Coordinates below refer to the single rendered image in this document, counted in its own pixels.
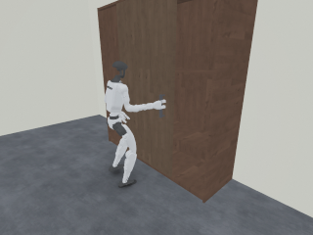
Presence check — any right robot hand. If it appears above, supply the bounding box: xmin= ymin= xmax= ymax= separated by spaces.
xmin=153 ymin=99 xmax=166 ymax=110

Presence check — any humanoid robot head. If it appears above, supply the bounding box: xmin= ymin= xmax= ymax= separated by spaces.
xmin=111 ymin=61 xmax=128 ymax=83

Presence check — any robot right upper arm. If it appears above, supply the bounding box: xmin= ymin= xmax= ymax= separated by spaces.
xmin=117 ymin=83 xmax=132 ymax=113

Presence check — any wardrobe door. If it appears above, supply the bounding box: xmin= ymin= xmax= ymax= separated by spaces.
xmin=116 ymin=0 xmax=177 ymax=177
xmin=101 ymin=6 xmax=123 ymax=143

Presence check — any robot left upper arm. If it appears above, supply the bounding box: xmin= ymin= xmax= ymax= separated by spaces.
xmin=104 ymin=80 xmax=110 ymax=103

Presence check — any right robot foot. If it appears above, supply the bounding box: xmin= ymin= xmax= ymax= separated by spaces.
xmin=118 ymin=179 xmax=137 ymax=188

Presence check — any left robot hand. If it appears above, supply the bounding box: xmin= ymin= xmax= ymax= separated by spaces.
xmin=118 ymin=111 xmax=130 ymax=123

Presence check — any robot right forearm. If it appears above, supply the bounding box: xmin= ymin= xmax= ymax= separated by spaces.
xmin=127 ymin=103 xmax=154 ymax=113

